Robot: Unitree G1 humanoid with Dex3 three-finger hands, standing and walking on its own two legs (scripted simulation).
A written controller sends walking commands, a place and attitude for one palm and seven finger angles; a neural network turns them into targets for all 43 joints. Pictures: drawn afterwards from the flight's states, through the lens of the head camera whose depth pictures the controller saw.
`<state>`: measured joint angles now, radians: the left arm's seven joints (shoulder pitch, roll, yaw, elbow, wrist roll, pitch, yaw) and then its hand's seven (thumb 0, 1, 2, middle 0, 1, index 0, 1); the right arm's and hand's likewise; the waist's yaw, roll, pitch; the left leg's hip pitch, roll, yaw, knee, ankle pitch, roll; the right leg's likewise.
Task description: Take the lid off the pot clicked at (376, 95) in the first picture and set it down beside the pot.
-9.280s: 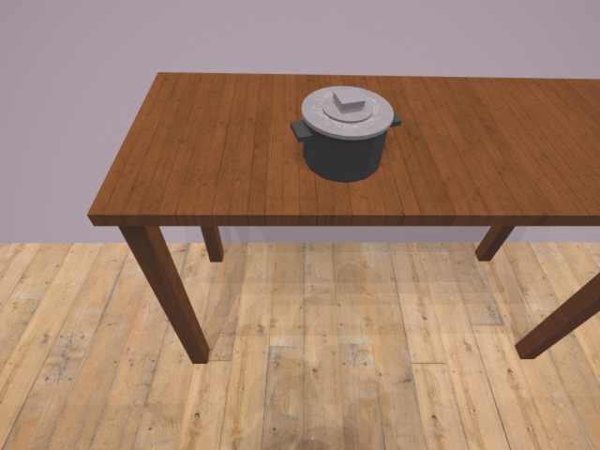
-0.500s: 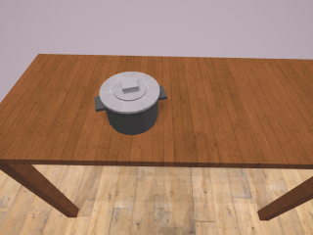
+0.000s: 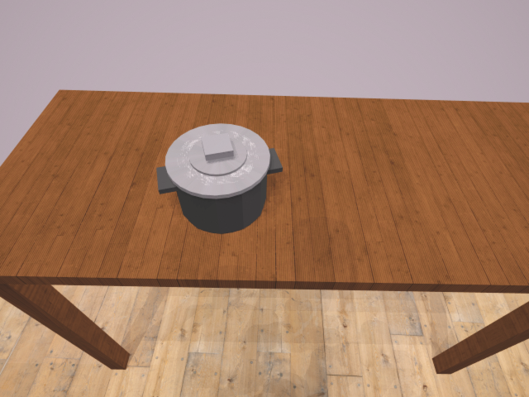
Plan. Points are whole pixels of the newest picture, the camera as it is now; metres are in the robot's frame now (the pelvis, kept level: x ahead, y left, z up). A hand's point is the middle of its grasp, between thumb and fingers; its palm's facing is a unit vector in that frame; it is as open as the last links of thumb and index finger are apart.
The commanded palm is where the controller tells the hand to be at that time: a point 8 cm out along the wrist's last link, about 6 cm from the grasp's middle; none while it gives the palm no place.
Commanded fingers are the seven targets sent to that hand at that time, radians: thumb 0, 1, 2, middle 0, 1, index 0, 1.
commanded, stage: look again from close up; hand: left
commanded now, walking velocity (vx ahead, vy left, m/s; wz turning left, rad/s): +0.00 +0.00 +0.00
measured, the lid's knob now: (217, 146) +0.46 +0.10 +0.13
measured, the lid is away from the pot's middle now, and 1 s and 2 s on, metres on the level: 0.00 0.00 0.00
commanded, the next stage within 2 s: lift the closed hand beside the body in 0.30 s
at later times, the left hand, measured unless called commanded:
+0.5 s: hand out of the picture +0.03 +0.19 -0.15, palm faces +0.11 -0.96 -0.27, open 7.1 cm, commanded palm +0.09 +0.22 -0.05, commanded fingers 0.00 0.90 0.90 -0.46 -0.59 -0.46 -0.59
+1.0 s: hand out of the picture +0.10 +0.20 +0.02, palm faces +0.30 -0.90 -0.32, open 3.1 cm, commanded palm +0.05 +0.24 +0.05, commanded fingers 0.00 0.90 0.90 -1.30 -1.50 -1.30 -1.50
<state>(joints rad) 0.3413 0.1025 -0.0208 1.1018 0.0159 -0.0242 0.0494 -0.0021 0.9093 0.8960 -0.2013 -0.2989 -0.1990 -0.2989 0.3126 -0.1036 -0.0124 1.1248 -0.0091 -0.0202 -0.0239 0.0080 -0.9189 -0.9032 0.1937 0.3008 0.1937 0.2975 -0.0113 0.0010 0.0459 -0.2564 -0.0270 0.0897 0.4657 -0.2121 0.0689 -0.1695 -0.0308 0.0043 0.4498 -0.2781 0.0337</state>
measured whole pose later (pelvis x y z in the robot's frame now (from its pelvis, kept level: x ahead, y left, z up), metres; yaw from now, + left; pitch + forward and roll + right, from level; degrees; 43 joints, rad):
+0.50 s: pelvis +0.00 +0.01 +0.00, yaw +2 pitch -1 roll -1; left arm 0.50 0.20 -0.07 0.54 -0.03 0.07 0.16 0.05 0.97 0.89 -0.23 -0.33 -0.23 -0.33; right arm 0.40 -0.15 0.02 1.00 0.05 -0.16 -0.05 0.04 -0.94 -0.90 0.20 0.30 0.20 0.30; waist 0.01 0.00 0.04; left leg -0.26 -0.04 0.07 0.49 -0.22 0.07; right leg -0.15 -0.05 -0.02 0.46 -0.29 0.02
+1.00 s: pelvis -0.02 -0.02 +0.00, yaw +4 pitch -4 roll -1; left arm 0.67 0.26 0.09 -0.21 -0.04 -0.03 0.10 0.01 0.90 0.90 -1.12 -1.30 -1.12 -1.30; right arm 0.19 -0.21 0.03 0.56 0.01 -0.09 -0.04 0.01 -0.91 -0.90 0.20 0.30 0.20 0.30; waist 0.06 0.04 0.04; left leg -0.23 0.00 0.01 0.48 -0.18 0.03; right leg -0.10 0.00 -0.07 0.43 -0.25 0.00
